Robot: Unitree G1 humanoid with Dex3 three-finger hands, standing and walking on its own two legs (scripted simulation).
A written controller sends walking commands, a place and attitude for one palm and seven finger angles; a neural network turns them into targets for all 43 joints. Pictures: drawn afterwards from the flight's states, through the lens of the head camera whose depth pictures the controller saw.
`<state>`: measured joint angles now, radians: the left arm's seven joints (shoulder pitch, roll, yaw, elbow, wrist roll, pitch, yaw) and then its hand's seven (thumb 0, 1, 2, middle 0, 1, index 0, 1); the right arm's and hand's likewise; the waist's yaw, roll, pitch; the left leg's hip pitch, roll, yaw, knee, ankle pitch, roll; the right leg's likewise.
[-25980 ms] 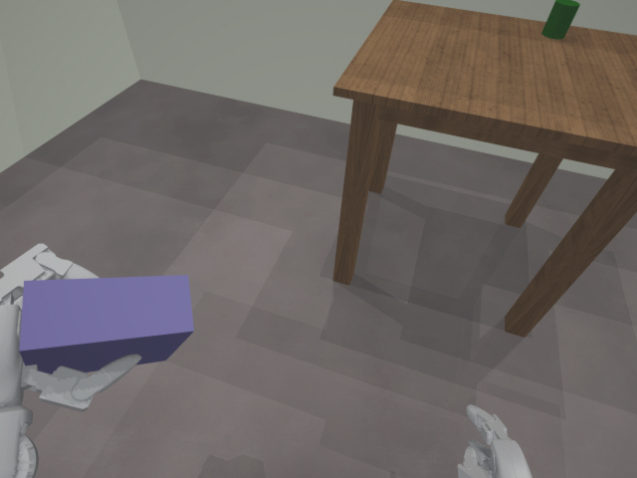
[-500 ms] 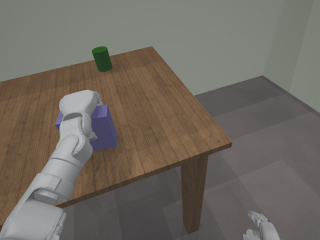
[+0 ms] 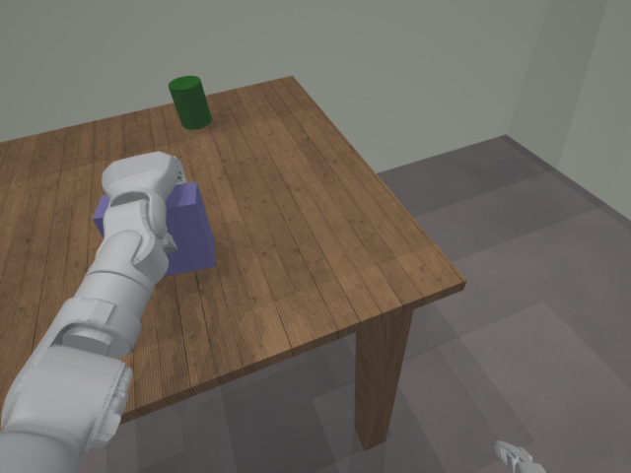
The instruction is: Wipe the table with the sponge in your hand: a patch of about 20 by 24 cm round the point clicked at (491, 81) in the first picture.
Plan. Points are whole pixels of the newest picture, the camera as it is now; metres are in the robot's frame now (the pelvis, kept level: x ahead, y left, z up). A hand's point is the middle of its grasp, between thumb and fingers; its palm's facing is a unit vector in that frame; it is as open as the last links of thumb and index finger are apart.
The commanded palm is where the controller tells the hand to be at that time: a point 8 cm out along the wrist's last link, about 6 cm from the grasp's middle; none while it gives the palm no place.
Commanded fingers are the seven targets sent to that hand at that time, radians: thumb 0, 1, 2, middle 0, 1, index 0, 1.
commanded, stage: wipe forward along the third lane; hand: left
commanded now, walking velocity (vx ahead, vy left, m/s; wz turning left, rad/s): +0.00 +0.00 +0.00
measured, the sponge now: (165, 243) +0.41 +0.25 +0.08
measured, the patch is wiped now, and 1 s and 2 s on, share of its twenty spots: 0.95 1.00 1.00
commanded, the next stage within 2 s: wipe back along the third lane in 0.24 s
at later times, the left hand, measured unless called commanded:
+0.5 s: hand (154, 199) +0.44 +0.26 +0.14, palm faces -0.01 -0.02 -1.00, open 9.7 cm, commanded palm +0.41 +0.25 +0.17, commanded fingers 0.00 0.10 1.30 -1.20 -1.60 -1.20 -1.60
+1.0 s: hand (150, 212) +0.42 +0.25 +0.14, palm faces +0.09 -0.06 -0.99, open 9.7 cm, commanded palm +0.36 +0.23 +0.17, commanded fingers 0.00 0.10 1.30 -1.20 -1.60 -1.20 -1.60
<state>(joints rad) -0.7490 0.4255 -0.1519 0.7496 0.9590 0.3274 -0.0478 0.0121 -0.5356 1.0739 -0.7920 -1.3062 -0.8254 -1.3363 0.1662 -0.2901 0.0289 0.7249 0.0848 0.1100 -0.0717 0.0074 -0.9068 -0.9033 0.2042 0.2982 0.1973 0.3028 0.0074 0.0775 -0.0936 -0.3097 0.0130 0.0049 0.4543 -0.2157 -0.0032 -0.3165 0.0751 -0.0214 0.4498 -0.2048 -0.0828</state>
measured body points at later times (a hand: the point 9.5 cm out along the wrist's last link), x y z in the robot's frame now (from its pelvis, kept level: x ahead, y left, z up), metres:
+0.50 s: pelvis +0.01 +0.03 +0.00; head +0.02 +0.00 +0.45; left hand +0.44 +0.25 +0.19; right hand +0.15 -0.23 -0.13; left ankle +0.01 +0.13 -0.74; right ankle +0.01 -0.06 -0.74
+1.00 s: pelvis +0.04 +0.04 +0.00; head +0.03 +0.00 +0.45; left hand +0.41 +0.25 +0.19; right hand +0.27 -0.17 -0.09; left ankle +0.01 +0.13 -0.74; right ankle +0.01 -0.06 -0.74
